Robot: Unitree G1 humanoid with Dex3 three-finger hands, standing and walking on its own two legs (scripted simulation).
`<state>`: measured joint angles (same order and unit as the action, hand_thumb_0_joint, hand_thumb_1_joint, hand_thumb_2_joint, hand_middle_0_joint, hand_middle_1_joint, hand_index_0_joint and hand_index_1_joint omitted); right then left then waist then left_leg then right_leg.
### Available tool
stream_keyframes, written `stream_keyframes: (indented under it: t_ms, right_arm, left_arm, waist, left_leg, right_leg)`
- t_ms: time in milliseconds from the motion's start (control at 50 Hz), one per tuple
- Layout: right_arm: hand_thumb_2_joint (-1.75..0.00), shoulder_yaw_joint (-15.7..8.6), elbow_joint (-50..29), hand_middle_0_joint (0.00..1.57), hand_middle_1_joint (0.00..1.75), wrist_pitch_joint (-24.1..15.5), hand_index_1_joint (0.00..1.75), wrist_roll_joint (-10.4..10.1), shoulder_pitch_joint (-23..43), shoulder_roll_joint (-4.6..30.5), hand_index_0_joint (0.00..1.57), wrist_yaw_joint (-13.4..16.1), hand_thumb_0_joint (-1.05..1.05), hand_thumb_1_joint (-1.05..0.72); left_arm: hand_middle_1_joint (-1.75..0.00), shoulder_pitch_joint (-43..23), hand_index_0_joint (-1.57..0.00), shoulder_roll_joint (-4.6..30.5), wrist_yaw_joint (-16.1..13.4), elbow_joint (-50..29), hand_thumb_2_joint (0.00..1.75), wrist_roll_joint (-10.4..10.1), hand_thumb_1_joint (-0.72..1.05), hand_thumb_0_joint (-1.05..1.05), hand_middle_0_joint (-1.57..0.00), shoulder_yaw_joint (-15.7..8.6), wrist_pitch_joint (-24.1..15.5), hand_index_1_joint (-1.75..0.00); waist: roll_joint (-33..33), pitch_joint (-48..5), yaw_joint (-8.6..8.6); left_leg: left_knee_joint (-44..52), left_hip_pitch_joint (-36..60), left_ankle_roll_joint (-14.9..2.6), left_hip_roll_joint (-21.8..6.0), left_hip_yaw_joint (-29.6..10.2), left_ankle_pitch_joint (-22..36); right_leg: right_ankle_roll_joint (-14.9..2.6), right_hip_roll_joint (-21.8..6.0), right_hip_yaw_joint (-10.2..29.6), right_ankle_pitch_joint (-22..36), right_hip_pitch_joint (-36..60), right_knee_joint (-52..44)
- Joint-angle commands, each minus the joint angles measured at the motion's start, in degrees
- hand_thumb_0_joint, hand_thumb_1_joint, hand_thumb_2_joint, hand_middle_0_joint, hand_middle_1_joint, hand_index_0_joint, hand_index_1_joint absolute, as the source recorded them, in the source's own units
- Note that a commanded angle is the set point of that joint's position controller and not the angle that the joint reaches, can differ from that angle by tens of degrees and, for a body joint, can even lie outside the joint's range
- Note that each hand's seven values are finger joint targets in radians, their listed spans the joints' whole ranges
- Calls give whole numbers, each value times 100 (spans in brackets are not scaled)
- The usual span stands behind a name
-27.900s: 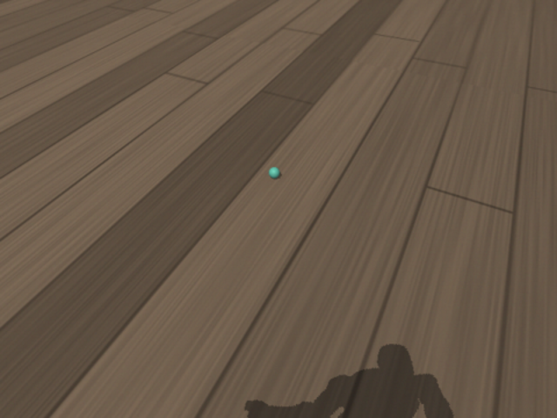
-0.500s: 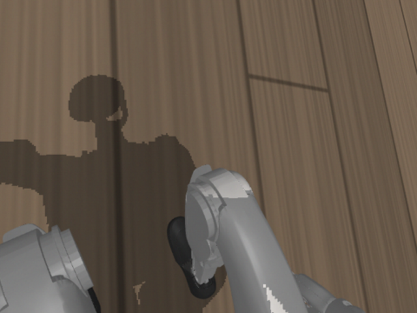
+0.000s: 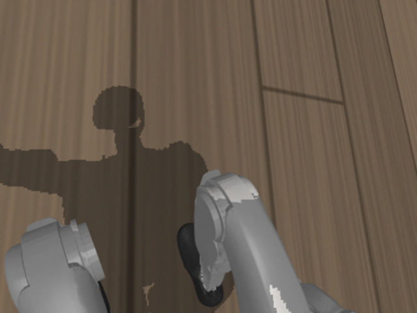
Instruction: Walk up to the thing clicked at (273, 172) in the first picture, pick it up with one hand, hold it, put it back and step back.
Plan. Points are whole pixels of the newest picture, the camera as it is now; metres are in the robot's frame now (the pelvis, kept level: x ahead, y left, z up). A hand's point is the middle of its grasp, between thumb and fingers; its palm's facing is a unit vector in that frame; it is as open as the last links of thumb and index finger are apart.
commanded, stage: withdraw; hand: left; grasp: from above
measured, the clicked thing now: out of the picture +0.44 +0.35 -0.27
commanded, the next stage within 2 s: home in 0.64 s
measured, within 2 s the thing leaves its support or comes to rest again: neither
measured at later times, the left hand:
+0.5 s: hand out of the picture +0.40 +0.35 -0.10, palm faces -0.50 -0.15 -0.85, open 13.9 cm
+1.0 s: hand out of the picture +0.40 +0.35 -0.09, palm faces -0.37 -0.23 -0.90, open 12.3 cm
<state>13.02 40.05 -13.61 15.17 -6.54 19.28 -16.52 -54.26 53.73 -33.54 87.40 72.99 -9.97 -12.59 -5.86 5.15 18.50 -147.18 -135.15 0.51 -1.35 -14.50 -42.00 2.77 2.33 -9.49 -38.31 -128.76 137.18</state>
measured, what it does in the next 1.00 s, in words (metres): stands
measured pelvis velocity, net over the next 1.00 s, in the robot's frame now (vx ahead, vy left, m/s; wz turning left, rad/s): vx -0.01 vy -0.01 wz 0.12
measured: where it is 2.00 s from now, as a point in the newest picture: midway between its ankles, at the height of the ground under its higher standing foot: (156, 306)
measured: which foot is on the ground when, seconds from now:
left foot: down 0.00-1.00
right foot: down 0.00-1.00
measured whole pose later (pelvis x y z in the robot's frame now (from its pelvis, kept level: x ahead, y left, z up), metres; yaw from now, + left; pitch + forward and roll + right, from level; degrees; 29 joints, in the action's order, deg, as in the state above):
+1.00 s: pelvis -0.01 -0.01 +0.05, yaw +7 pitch +34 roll -8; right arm 3.2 41.6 -3.7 6.6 -11.4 14.6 -9.0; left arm -48.4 39.1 -16.3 71.8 61.2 -6.5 -8.6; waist 2.5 -4.8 11.1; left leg -134.5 -131.2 -0.2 -0.5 -6.9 -38.0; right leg 2.1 -0.2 -3.8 -37.8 -126.7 129.9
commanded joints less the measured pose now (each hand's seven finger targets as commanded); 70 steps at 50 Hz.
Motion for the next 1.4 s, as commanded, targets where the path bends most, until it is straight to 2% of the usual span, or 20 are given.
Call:
stream_keyframes:
  t_ms: [0, 20, 60, 180, 240, 300, 380, 500, 600, 640, 680, 720, 800, 880, 1000, 1080, 1220, 1300, 1320, 1380]
  right_arm:
    - [-90, -931, 34, 20, 30, 134, 30, -294, -935, 1628, 20, -30, 0, -90]
    - [-90, -1022, 32, 20, 30, 233, 30, -381, -945, 1631, 20, -29, 0, -90]
    - [-90, -1180, 26, 20, 30, 416, 30, -583, -964, 1538, 20, -38, 0, -90]
    - [-90, -1395, -42, 20, 30, 872, 30, -869, -1377, 1332, 20, 220, 0, -90]
    - [-90, -1359, -134, 20, 30, 980, 30, -943, -1380, 1396, 20, 484, 0, -90]
    - [-90, -1293, -223, 20, 30, 1056, 30, -933, -1271, 1299, 20, 749, 0, -90]
    - [-90, -1091, -271, 20, 30, 1118, 30, -869, -1130, 1152, 20, 959, 0, -90]
    - [-90, -970, -219, 20, 30, 1230, 30, -724, -1079, 1208, 20, 1028, 0, -90]
    - [-90, -1190, -113, 20, 30, 1222, 30, -686, -1260, 1303, 20, 996, 0, -90]
    - [-90, -1237, -91, 20, 30, 1195, 30, -688, -1293, 1338, 20, 992, 0, -90]
    - [-90, -1253, -27, 20, 30, 1153, 30, -684, -1408, 1269, 20, 968, 0, -90]
    - [-90, -1283, 48, 20, 30, 1114, 30, -695, -1449, 1256, 20, 951, 0, -90]
    - [-89, -1260, 120, 20, 30, 1002, 30, -719, -1524, 1149, 20, 918, 0, -89]
    - [-90, -1386, 70, 20, 30, 887, 30, -806, -1626, 1093, 20, 853, 0, -89]
    - [-90, -1741, -272, 20, 30, 983, 30, -1136, -1597, 1045, 20, 839, 0, -90]
    - [-90, -1812, -466, 20, 30, 1077, 30, -1348, -1297, 901, 20, 964, 0, -90]
    - [-90, -1873, -910, 20, 30, 1069, 30, -1561, -754, 700, 20, 1279, 0, -90]
    - [-90, -1822, -1053, 20, 30, 951, 30, -1649, -496, 652, 20, 1496, 0, -90]
    - [-90, -1786, -1085, 20, 30, 909, 30, -1670, -405, 601, 20, 1551, 0, -90]
    - [-90, -1743, -1189, 20, 30, 811, 30, -1716, -269, 504, 20, 1686, 0, -90]
  left_arm:
    - [-99, -1052, -6, 1301, 18, -1758, 100, -327, -54, 0, -7, -120, 352, -100]
    - [-100, -845, -6, 1261, 148, -1932, 102, -410, -55, 0, -7, -178, 466, -101]
    - [-100, -900, -6, 714, 531, -2133, 101, -558, -53, 0, -7, 198, 674, -101]
    - [-102, -1328, -7, -130, 1723, -2014, 102, -1040, -52, 0, -8, 872, 787, -103]
    - [-103, -1360, -8, -85, 2237, -1773, 102, -1147, -51, 0, -9, 958, 596, -104]
    - [-104, -1563, -8, 268, 2499, -1758, 102, -977, -51, 0, -9, 873, 274, -104]
    - [-102, -1788, -10, 676, 2403, -1698, 101, -721, -49, 0, -11, 679, -284, -103]
    - [-102, -2113, -7, 809, 1586, -1539, 102, -146, -53, 0, -8, 530, -684, -103]
    - [-99, -2137, -10, 860, 984, -1983, 99, 97, -51, 0, -10, 253, -460, -99]
    - [-96, -2098, -12, 980, 815, -1971, 97, 90, -49, 0, -12, 77, -265, -97]
    - [-95, -2050, -13, 676, 720, -1661, 96, 66, -47, 0, -13, 252, -59, -95]
    - [-95, -1993, -13, 730, 695, -1446, 94, 14, -46, 0, -12, 196, 127, -94]
    - [-70, -1868, -20, 404, 922, -1312, 94, -362, -19, 0, -23, 362, 302, -72]
    - [-57, -1392, -19, 222, 1318, -1912, 88, -991, 4, 0, -21, 297, 371, -59]
    - [-45, -171, -19, 51, 1860, -4078, 88, -2091, 39, 0, -20, -61, 527, -46]
    - [-40, 1038, -20, -714, 2264, -4752, 92, -3006, 65, 0, -21, 80, 891, -40]
    - [-30, 2446, -20, -1616, 3008, -6578, 90, -4407, 90, 0, -20, 425, 1410, -30]
    - [-30, 2892, -20, -1607, 3034, -7376, 90, -4948, 90, 0, -20, 235, 1614, -30]
    - [-30, 3140, -20, -1845, 3031, -7446, 90, -5048, 90, 0, -20, 381, 1675, -30]
    - [-30, 3638, -20, -2011, 2934, -7989, 90, -5441, 90, 0, -20, 288, 1850, -30]
  waist:
    - [4163, -4810, -513]
    - [4090, -4882, -666]
    - [3738, -4844, -640]
    - [1552, -3990, -150]
    - [979, -3428, -154]
    - [930, -3371, -267]
    - [1216, -3583, -400]
    - [2339, -4017, -444]
    - [3261, -4850, -535]
    - [3242, -5029, -574]
    - [3050, -4846, -418]
    - [2848, -4816, -456]
    - [2401, -4606, -424]
    - [2273, -5145, -640]
    - [2278, -6268, -1245]
    - [1425, -5148, -1142]
    - [1120, -4743, -1292]
    - [1431, -4506, -1437]
    - [1489, -4335, -1357]
    - [1554, -4338, -1433]
  left_leg:
    - [2053, 3768, 102, -64, 817, 1955]
    - [2153, 3692, 74, -44, 871, 2000]
    - [2274, 3539, 23, -32, 905, 1832]
    - [2431, 2446, -295, 63, 972, 1042]
    - [2541, 2199, -309, 142, 967, 664]
    - [2524, 2167, -257, 186, 1050, 432]
    - [2410, 2175, -225, 183, 1139, 455]
    - [2473, 3000, -125, 137, 1033, 694]
    - [2693, 3925, -3, 137, 1014, 1248]
    - [2683, 3982, -27, 145, 1019, 1392]
    - [2681, 3809, -60, 138, 1028, 1269]
    - [2673, 3673, -89, 145, 1042, 1227]
    - [2608, 3210, -189, 181, 1147, 1051]
    - [2702, 3431, -209, 184, 1245, 1300]
    - [3371, 4230, -193, 182, 1310, 1500]
    - [3883, 3840, -292, 170, 1186, 974]
    - [4865, 4646, -280, 73, 1088, 600]
    - [5534, 5444, -211, 8, 913, 404]
    - [5661, 5531, -200, 8, 917, 422]
    - [6058, 6063, -177, 36, 966, 566]
  right_leg:
    - [-512, 194, -386, 1791, 1766, -1037]
    - [-512, 190, -345, 1803, 1782, -1145]
    - [-524, 170, -236, 1639, 1623, -1275]
    - [-429, 198, 88, 1058, 2362, -2111]
    - [-476, 121, 126, 524, 2310, -2396]
    - [-524, 86, 238, 89, 2336, -2464]
    - [-515, 81, 346, 37, 2334, -2315]
    - [-548, 73, 103, 427, 1681, -1839]
    - [-567, -18, -115, 1071, 1471, -1492]
    - [-551, -45, -124, 1191, 1388, -1468]
    - [-542, -54, -104, 1160, 1364, -1553]
    - [-539, -57, -88, 1131, 1334, -1595]
    - [-513, -33, 0, 976, 1586, -1807]
    - [-468, -53, 98, 1156, 2312, -2016]
    - [-478, -88, 284, 1366, 3247, -2540]
    - [-413, -51, 358, 1064, 3342, -3189]
    - [-401, -93, 541, 716, 4217, -4110]
    - [-421, -119, 580, 612, 4355, -4476]
    - [-425, -126, 593, 622, 4400, -4575]
    - [-432, -144, 666, 668, 4854, -4997]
